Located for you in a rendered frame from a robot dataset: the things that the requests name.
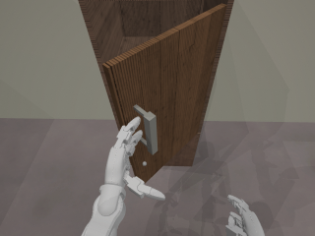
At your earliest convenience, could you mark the left robot forearm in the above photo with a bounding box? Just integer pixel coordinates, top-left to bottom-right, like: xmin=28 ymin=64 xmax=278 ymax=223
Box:
xmin=81 ymin=183 xmax=126 ymax=236

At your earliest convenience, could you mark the handle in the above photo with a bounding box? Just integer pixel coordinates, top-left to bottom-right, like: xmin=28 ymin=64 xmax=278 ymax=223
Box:
xmin=133 ymin=104 xmax=158 ymax=155

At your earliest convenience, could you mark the cupboard door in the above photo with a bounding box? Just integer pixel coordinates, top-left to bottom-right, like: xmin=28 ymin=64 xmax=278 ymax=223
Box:
xmin=101 ymin=3 xmax=227 ymax=183

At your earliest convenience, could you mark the right robot hand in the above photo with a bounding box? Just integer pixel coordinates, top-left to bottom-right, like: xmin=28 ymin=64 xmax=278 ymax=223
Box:
xmin=225 ymin=195 xmax=265 ymax=236

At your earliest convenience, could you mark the left robot hand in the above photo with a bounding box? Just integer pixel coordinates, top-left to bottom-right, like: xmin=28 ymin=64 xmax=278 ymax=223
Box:
xmin=104 ymin=116 xmax=165 ymax=201

